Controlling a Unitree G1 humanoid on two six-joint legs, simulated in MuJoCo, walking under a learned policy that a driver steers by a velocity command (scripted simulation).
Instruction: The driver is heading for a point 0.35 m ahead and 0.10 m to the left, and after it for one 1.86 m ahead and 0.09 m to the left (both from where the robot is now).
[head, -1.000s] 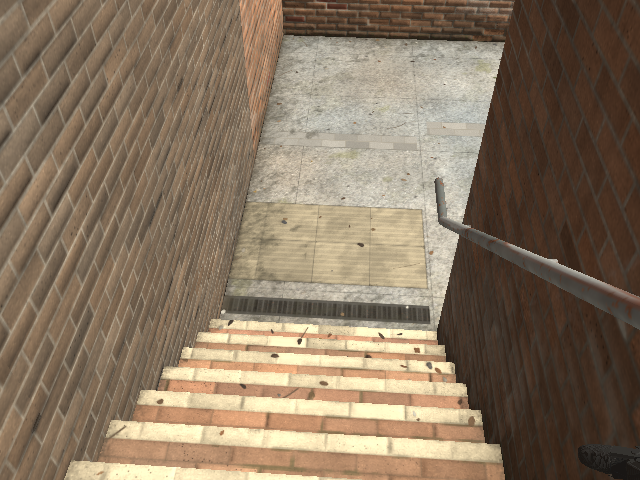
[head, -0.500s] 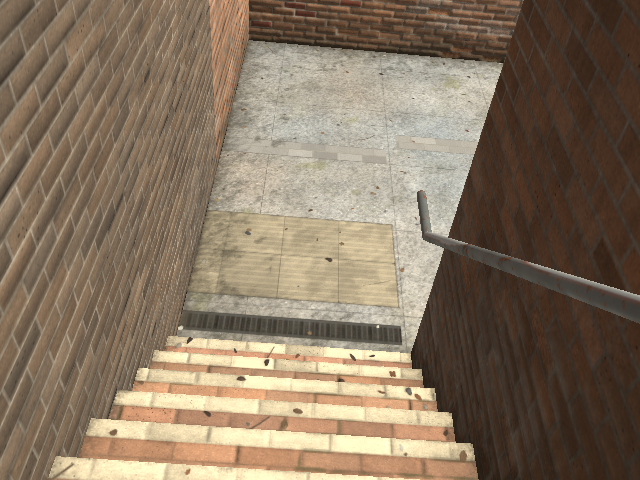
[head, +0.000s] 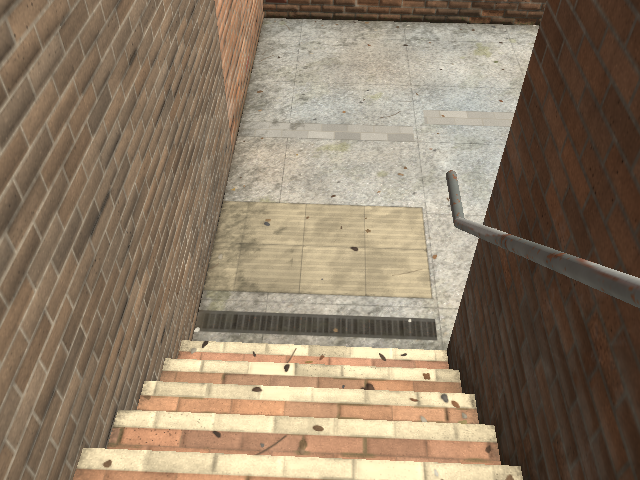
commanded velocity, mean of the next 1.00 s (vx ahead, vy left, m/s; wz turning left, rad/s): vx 0.50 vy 0.00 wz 0.24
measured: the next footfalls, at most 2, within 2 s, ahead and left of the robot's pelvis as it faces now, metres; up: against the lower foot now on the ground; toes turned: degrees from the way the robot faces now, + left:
left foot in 0.36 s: +0.27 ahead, +0.10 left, -0.20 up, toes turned +6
right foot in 0.76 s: +0.52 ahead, -0.07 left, -0.40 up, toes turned +16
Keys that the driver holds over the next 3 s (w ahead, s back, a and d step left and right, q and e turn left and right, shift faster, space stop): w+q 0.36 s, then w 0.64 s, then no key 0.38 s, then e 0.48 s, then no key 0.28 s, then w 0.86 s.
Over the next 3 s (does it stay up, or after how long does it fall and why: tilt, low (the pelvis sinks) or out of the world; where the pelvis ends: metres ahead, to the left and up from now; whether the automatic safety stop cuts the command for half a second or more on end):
stays up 0.98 0.04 -0.84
